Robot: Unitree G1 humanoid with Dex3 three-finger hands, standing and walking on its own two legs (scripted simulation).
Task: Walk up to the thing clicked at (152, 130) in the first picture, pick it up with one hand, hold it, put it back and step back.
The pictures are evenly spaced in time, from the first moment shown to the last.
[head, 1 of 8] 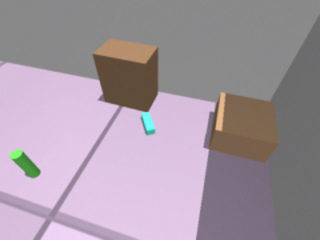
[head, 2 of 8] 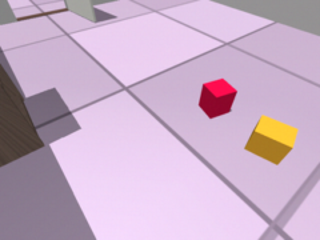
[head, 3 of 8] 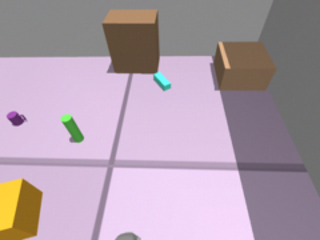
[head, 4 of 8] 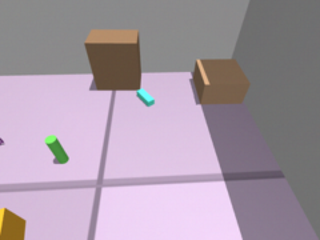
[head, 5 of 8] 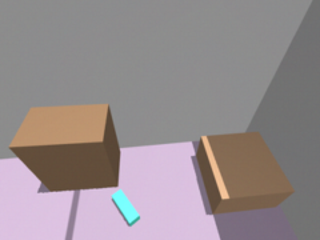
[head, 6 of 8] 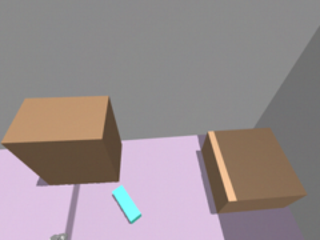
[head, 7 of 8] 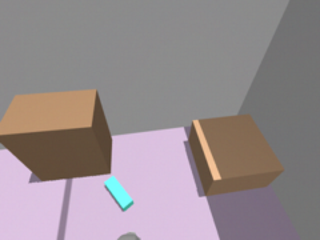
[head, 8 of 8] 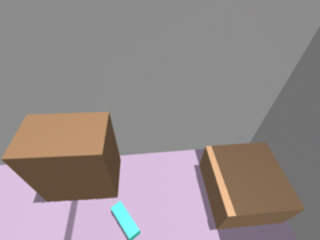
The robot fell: no
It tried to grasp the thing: no
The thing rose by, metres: 0.00
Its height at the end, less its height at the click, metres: +0.00
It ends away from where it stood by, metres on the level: 0.00
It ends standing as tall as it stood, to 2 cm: yes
